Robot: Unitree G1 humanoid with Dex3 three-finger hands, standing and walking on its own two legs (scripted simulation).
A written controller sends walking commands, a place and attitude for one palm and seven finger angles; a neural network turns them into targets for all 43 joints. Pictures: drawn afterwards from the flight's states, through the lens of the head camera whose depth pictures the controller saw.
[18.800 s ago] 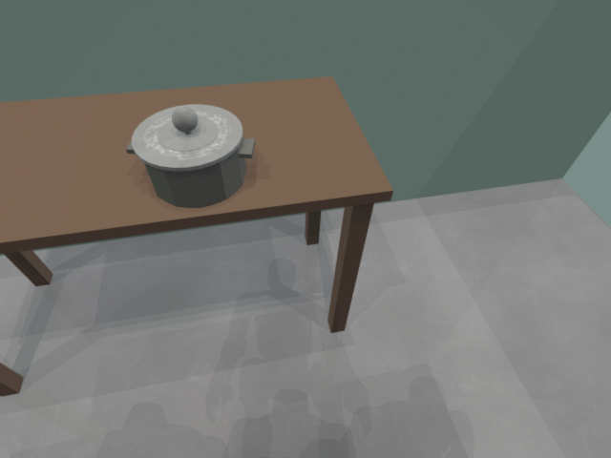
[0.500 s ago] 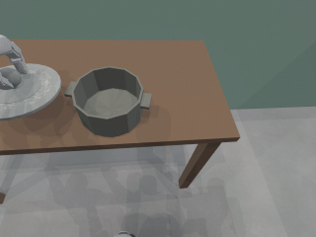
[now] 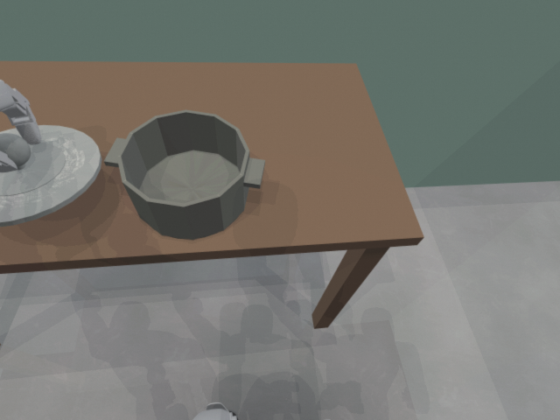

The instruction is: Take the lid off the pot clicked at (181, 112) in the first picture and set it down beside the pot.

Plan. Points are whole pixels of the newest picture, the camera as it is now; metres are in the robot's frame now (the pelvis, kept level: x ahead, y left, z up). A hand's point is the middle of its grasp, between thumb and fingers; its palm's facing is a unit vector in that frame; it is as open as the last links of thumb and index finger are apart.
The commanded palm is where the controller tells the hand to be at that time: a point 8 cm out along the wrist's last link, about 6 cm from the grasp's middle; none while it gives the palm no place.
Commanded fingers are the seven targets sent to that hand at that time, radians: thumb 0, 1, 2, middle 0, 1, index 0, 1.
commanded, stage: lower the lid onto the table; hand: left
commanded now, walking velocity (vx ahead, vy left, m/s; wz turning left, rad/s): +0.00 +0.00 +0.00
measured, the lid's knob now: (9, 150) +0.48 +0.35 +0.09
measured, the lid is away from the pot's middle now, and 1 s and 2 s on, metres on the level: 0.23 0.24 0.25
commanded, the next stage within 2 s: open the fingers wide in 1.02 s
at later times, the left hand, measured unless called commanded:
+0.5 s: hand (7, 157) +0.46 +0.35 +0.09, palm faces -0.46 -0.15 -0.88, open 7.6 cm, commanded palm +0.51 +0.35 +0.15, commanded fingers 0.00 0.69 0.90 -0.89 -1.08 -0.86 -1.06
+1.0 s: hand (11, 175) +0.46 +0.36 +0.06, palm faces -0.47 -0.16 -0.87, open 7.6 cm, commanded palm +0.51 +0.36 +0.11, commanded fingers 0.00 0.69 0.90 -0.89 -1.08 -0.86 -1.06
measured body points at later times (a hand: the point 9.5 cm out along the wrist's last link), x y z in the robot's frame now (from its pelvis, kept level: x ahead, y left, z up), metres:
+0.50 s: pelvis +0.00 +0.01 -0.01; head +0.09 +0.03 +0.43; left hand +0.48 +0.35 +0.14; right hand -0.01 -0.28 -0.12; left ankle +0.04 +0.09 -0.72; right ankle -0.02 -0.16 -0.72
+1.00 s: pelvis -0.01 +0.01 -0.02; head +0.10 +0.04 +0.42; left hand +0.48 +0.36 +0.11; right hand -0.02 -0.28 -0.12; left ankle +0.04 +0.09 -0.72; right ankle -0.02 -0.16 -0.72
